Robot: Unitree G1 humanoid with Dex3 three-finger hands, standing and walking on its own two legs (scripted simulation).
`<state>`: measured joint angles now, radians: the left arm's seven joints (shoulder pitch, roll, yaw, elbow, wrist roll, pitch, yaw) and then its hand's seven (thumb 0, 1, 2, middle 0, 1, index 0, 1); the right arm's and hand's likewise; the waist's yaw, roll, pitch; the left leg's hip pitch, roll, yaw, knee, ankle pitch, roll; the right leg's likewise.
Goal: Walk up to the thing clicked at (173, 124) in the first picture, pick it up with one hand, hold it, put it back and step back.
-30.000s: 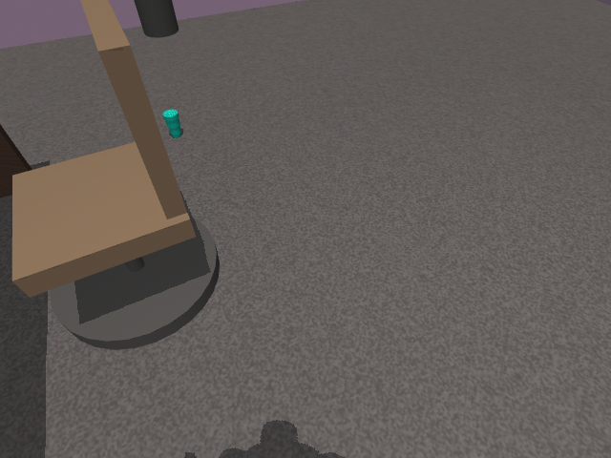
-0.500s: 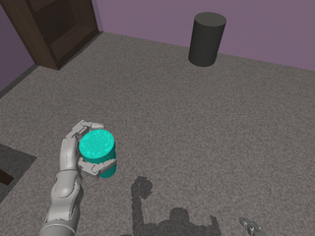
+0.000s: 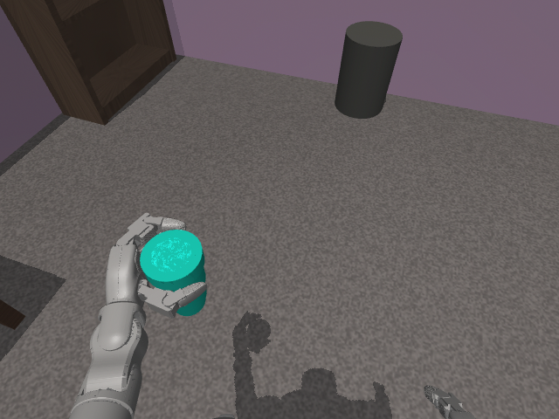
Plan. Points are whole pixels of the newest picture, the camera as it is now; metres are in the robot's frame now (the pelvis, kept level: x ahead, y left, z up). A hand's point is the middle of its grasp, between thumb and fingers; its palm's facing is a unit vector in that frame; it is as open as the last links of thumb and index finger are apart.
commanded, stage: hold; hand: left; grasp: from the side
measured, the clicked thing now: (181, 279) +0.32 +0.16 +0.00
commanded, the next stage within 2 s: crouch in 0.50 s
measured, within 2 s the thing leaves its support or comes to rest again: neither
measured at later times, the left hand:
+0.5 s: hand (173, 263) +0.33 +0.17 +0.04, palm faces +0.14 -0.99 -0.04, open 10.9 cm
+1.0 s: hand (181, 281) +0.33 +0.18 -0.04, palm faces +0.19 -0.98 -0.03, open 10.9 cm
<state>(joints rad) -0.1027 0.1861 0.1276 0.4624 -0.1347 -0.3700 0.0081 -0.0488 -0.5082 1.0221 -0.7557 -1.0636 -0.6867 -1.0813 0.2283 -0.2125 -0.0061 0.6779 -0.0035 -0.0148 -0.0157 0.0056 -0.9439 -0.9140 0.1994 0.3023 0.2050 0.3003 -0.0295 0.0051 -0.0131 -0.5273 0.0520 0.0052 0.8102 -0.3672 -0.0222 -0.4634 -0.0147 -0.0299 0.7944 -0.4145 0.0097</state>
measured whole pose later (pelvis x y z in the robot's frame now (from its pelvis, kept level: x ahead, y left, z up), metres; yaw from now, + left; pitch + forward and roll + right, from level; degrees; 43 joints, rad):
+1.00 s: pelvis -0.01 +0.00 -0.03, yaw +0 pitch +13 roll -1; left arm -0.23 0.18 0.20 0.70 -0.11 -0.55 0.01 -0.05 -0.51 1.01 -0.76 -1.05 -0.70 -1.07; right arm 0.19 -0.22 -0.03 0.68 -0.04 -0.03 0.03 0.00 -0.90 -0.91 0.20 0.30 0.21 0.30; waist -0.05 -0.02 -0.05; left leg -0.82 0.06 -0.01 1.01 -0.42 -0.03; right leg -0.75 -0.01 -0.03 1.01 -0.48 0.00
